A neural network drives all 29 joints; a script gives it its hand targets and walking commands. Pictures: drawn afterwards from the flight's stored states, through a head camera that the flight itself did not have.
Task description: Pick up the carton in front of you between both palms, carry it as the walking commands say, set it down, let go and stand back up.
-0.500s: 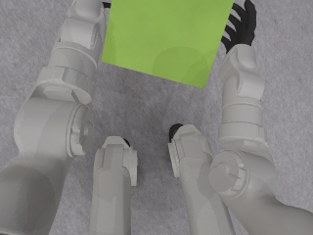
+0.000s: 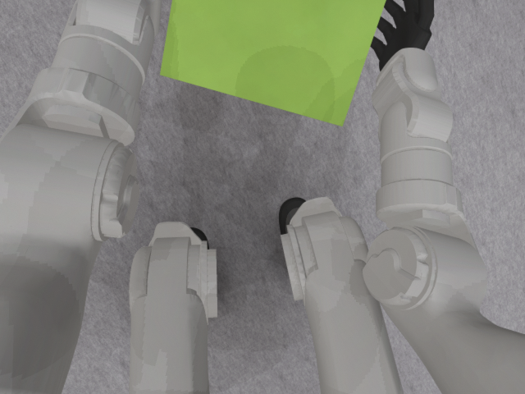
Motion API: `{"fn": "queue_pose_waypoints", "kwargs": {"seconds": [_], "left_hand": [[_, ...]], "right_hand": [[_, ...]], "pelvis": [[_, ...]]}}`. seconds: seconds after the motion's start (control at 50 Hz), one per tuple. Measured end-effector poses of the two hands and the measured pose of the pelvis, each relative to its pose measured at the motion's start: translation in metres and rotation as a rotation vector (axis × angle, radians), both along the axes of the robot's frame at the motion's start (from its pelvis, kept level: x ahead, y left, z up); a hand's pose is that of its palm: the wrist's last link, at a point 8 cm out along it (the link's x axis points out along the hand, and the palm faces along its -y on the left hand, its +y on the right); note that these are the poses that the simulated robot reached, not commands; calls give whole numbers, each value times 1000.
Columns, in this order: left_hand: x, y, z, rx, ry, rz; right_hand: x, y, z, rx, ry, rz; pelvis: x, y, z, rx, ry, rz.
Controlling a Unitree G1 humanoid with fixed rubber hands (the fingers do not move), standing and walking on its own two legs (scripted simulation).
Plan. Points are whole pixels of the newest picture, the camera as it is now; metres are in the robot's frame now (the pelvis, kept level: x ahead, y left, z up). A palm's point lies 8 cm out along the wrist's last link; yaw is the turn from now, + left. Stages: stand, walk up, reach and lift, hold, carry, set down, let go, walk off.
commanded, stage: set down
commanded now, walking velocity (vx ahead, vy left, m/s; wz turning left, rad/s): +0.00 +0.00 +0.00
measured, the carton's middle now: (267, 24) +0.55 -0.06 -0.26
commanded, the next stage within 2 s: none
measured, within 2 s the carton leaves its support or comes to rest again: rests again in 0.32 s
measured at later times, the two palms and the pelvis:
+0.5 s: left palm out of the picture +0.59 +0.08 -0.18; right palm (401, 42) +0.50 -0.21 -0.17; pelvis +0.01 +0.00 -0.01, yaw -1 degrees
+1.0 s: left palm out of the picture +0.57 +0.12 -0.23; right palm (406, 68) +0.48 -0.23 -0.20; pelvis +0.00 +0.00 -0.02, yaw -1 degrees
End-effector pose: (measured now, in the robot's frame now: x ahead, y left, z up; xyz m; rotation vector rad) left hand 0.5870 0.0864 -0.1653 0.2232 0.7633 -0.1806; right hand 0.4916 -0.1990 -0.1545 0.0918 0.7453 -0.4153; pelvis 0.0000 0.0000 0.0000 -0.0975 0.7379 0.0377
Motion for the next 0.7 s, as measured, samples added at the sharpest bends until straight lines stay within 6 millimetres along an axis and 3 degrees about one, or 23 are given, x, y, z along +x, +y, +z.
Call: {"fn": "queue_pose_waypoints", "kwargs": {"seconds": [0.24,0.7], "left_hand": [[0,-4,-6,-49,-4,-17],[5,2,-28,-104,-13,-27]], "right_hand": [[3,-7,-7,-2,15,25],[17,-9,-24,-8,42,70]], "pelvis": [[-2,1,-6,-2,-34,0],[13,3,-15,-18,-3,-10]]}}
